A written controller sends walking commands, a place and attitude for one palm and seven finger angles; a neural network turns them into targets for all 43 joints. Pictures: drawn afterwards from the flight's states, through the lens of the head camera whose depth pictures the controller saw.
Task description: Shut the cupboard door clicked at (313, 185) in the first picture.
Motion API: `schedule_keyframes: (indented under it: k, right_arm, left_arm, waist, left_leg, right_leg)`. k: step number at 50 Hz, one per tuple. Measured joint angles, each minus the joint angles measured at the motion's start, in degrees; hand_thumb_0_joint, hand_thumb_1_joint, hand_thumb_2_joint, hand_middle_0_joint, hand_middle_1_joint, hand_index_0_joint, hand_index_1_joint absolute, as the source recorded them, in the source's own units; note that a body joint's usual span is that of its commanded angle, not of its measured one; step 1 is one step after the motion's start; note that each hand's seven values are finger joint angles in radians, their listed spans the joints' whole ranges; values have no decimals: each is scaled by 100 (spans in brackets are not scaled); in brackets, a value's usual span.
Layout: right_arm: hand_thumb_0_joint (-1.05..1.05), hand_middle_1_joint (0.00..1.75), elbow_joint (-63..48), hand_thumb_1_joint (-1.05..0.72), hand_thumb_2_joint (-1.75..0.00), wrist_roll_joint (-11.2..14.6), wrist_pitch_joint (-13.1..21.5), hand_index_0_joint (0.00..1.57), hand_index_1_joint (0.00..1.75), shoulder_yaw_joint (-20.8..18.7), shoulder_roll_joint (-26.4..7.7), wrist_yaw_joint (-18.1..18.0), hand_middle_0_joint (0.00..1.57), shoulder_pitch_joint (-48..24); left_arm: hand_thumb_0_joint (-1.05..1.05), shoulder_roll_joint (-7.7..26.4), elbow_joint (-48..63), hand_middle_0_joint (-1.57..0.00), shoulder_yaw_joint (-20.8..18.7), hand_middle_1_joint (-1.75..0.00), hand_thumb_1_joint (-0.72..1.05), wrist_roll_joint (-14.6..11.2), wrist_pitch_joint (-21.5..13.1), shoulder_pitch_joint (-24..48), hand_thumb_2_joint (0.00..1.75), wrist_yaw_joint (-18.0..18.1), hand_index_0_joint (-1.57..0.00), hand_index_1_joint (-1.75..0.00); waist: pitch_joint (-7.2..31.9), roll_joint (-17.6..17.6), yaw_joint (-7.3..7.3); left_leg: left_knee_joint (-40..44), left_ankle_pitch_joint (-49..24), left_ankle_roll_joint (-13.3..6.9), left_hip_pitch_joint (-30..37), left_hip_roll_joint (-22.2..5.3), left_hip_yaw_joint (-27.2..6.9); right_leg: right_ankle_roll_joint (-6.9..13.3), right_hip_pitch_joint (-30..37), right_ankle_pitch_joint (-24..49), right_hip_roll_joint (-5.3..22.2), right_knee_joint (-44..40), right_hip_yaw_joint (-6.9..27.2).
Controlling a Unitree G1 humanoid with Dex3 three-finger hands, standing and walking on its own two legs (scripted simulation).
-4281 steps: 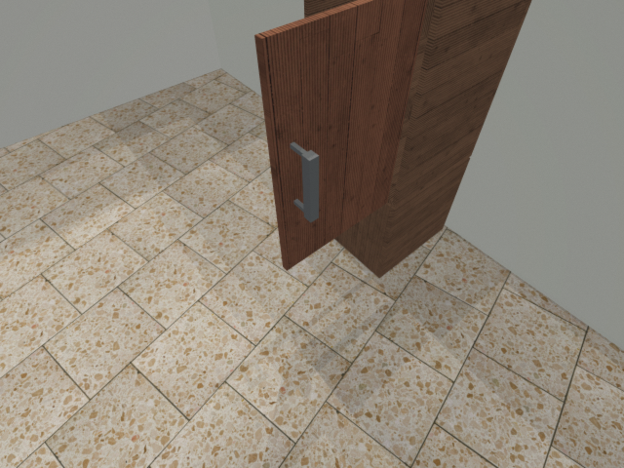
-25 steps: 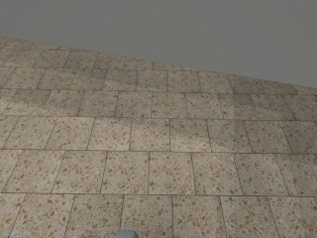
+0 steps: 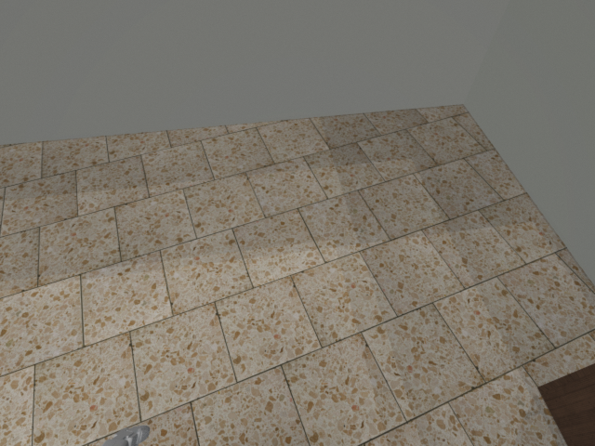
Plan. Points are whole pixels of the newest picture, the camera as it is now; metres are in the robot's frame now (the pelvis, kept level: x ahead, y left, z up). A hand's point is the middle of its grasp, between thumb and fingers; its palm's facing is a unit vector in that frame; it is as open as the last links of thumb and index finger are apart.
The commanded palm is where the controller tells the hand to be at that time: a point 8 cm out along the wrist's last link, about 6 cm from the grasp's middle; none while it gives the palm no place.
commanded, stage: turn to face it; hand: left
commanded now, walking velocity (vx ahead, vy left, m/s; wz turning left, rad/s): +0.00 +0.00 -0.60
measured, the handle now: out of the picture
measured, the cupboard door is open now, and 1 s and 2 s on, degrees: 1 1 1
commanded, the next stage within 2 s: none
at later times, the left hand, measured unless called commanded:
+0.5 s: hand (175, 430) +0.16 +0.20 -0.18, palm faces -0.22 -0.96 -0.19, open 7.4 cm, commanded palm none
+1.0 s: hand (236, 389) +0.22 +0.11 -0.15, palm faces -0.52 -0.81 -0.27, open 7.4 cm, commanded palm none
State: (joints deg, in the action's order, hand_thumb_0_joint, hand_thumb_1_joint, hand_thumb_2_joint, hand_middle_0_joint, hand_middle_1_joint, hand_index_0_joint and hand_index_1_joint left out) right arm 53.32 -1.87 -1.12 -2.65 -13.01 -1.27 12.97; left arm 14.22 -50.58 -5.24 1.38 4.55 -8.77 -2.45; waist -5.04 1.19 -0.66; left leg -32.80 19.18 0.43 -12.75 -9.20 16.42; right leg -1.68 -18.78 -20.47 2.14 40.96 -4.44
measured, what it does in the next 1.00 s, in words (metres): steps on the spot, turning right: right foot, then left foot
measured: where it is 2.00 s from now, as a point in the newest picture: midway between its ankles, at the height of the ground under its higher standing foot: outside the picture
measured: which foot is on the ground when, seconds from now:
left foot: down 0.00-0.04, up 0.06-0.40, down 0.42-0.84, up 0.86-1.00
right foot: up 0.00-0.00, down 0.02-0.42, up 0.44-0.82, down 0.84-1.00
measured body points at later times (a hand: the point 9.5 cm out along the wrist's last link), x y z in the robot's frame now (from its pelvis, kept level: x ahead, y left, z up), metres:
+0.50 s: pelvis +0.03 +0.02 +0.00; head +0.08 +0.04 +0.44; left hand +0.17 +0.25 -0.16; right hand +0.07 -0.24 -0.12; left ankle +0.07 +0.13 -0.73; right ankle -0.03 -0.11 -0.69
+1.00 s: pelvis +0.02 -0.01 +0.00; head +0.05 -0.05 +0.45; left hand +0.24 +0.15 -0.13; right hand -0.07 -0.27 -0.15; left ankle +0.08 +0.12 -0.66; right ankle -0.04 -0.09 -0.73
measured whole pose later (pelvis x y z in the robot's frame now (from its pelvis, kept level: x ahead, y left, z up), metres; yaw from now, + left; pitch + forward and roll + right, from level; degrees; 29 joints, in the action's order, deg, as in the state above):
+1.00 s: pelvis +0.02 -0.01 +0.00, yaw -34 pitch +1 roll +1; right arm 52.3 -1.1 -4.0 -3.3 -15.8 -1.3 10.7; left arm 11.8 -49.8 -3.2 1.0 2.3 -10.1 -0.5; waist -5.4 2.5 -0.5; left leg -64.6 25.3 4.6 -28.3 -5.0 3.2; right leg 1.9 -15.2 -16.3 -0.7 30.9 -0.4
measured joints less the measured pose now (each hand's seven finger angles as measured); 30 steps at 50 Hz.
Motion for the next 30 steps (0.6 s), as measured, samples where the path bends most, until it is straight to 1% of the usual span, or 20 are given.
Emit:
schedule_keyframes:
  k: [1,2,3,4,5,7,9,12,15,18,19,20,21,22,23,24,25,27,28,30]
  right_arm:
    - [1,30,17,-90,-90,16,-17,20,30,-23,-46,11,20,70]
    - [1,30,35,-90,-90,42,-48,20,30,-44,-90,21,20,132]
    - [1,30,78,-90,-90,59,-114,20,30,-68,-170,17,20,112]
    - [1,30,108,-90,-90,74,-192,20,30,-82,-238,-1,20,78]
    - [1,30,119,-90,-90,79,-253,20,29,-99,-285,-17,20,51]
    - [1,30,114,-90,-90,79,-298,20,29,-104,-311,-33,20,-13]
    - [1,30,59,-91,-90,75,-289,19,29,-91,-283,-14,20,-84]
    - [1,30,-62,-91,-90,72,-244,19,29,-67,-200,22,19,-177]
    - [1,30,-154,-90,-90,83,-202,19,29,-37,-118,31,19,-271]
    - [1,30,-231,-90,-90,112,-154,19,29,-3,-37,22,20,-365]
    - [1,30,-255,-90,-90,123,-129,19,29,12,-10,16,20,-391]
    - [1,30,-283,-90,-90,133,-92,19,29,30,15,11,20,-405]
    - [1,30,-328,-90,-90,134,-38,20,29,56,14,9,20,-387]
    - [1,30,-334,-90,-90,110,24,20,29,74,53,-1,20,-392]
    - [1,30,-344,-90,-90,81,55,20,29,110,105,-10,20,-401]
    - [1,30,-374,-90,-90,49,60,20,29,158,146,-10,20,-391]
    - [1,30,-397,-90,-90,22,67,20,29,197,180,-15,20,-364]
    - [1,30,-429,-90,-90,-9,72,20,30,242,230,-41,20,-291]
    - [1,30,-437,-90,-90,-17,69,20,30,255,244,-54,20,-256]
    - [1,30,-424,-90,-90,-18,65,20,30,263,253,-70,20,-204]
  left_arm:
    - [1,-4,44,-19,25,-29,91,1,-43,10,89,-5,-19,-30]
    - [1,0,84,-19,48,-29,91,16,-116,10,89,5,-19,-30]
    - [1,-60,76,-19,70,-29,91,13,-184,46,89,43,-19,-30]
    - [1,-118,75,-19,112,-29,91,-1,-223,66,89,77,-20,-30]
    - [1,-172,86,-19,143,-29,91,-9,-235,63,89,109,-20,-30]
    - [1,-242,100,-20,172,-29,91,-23,-233,17,89,173,-20,-30]
    - [1,-268,88,-20,192,-29,90,-33,-222,-39,89,204,-20,-30]
    - [1,-276,49,-20,210,-29,90,-21,-206,-104,89,200,-20,-30]
    - [1,-277,24,-20,211,-29,90,0,-205,-154,89,179,-20,-30]
    - [1,-250,11,-20,185,-29,90,17,-182,-196,89,162,-20,-30]
    - [1,-231,3,-20,168,-29,90,15,-169,-209,89,161,-20,-30]
    - [1,-207,-8,-20,148,-29,90,8,-151,-226,89,164,-20,-30]
    - [1,-192,-6,-20,131,-30,90,-11,-122,-258,89,168,-20,-30]
    - [1,-143,-22,-20,105,-29,90,-41,-85,-247,89,167,-20,-30]
    - [1,-84,-47,-20,78,-29,90,-56,-48,-215,89,169,-20,-30]
    - [1,-32,-53,-20,52,-29,90,-56,-19,-202,89,164,-20,-30]
    - [1,11,-56,-20,26,-29,90,-41,1,-199,89,153,-20,-30]
    - [1,76,-68,-20,-21,-29,90,-17,22,-173,89,106,-20,-30]
    - [1,100,-59,-20,-38,-29,90,-15,32,-157,89,81,-20,-30]
    - [1,130,-26,-20,-60,-29,91,-19,40,-130,89,41,-20,-30]
  waist:
    - [20,18,-17]
    - [61,13,-11]
    - [36,112,3]
    - [-2,188,-13]
    - [-29,234,-32]
    - [-53,222,-39]
    - [-52,152,-48]
    - [-23,30,-48]
    - [10,-69,4]
    - [47,-170,86]
    - [63,-208,109]
    - [87,-244,122]
    - [135,-229,128]
    - [150,-293,123]
    - [126,-372,143]
    - [102,-415,163]
    - [98,-429,177]
    - [88,-403,177]
    - [77,-381,176]
    - [51,-331,181]
  left_leg:
    - [-210,116,52,-73,-48,50]
    - [-541,249,107,-226,-81,27]
    - [-1063,648,174,-453,-86,-249]
    - [-1674,952,217,-706,5,-595]
    - [-2230,1050,244,-940,117,-873]
    - [-2967,905,320,-1308,289,-1183]
    - [-3203,610,396,-1551,365,-1333]
    - [-2942,325,458,-1664,423,-1469]
    - [-2323,334,483,-1537,495,-1536]
    - [-1493,390,460,-1231,609,-1526]
    - [-1152,306,444,-1088,659,-1514]
    - [-717,94,428,-903,703,-1493]
    - [-182,-179,390,-680,693,-1485]
    - [-86,-275,242,-651,712,-1433]
    - [-174,-240,87,-656,714,-1346]
    - [-220,-182,-28,-625,676,-1262]
    - [-193,-151,-96,-569,620,-1189]
    - [0,-195,-130,-419,513,-1085]
    - [122,-250,-121,-343,469,-1038]
    - [331,-345,-116,-213,390,-929]
  right_leg:
    - [64,206,347,-21,-442,-34]
    - [175,342,136,-37,-718,-3]
    - [243,272,-43,-113,-630,38]
    - [279,225,-67,-160,-542,77]
    - [291,230,4,-185,-557,115]
    - [281,292,201,-208,-740,239]
    - [288,364,340,-227,-969,370]
    - [282,420,471,-252,-1198,556]
    - [247,415,507,-288,-1253,743]
    - [171,345,450,-327,-1141,943]
    - [135,304,410,-343,-1066,1013]
    - [90,251,354,-363,-961,1081]
    - [42,173,275,-423,-816,1129]
    - [52,50,127,-429,-545,1167]
    - [56,-117,-302,-429,-57,1144]
    - [51,-305,-664,-443,539,1051]
    - [31,-486,-837,-453,1120,936]
    - [-34,-753,-830,-416,2022,709]
    - [-72,-833,-751,-372,2288,622]
    - [-133,-900,-597,-266,2476,493]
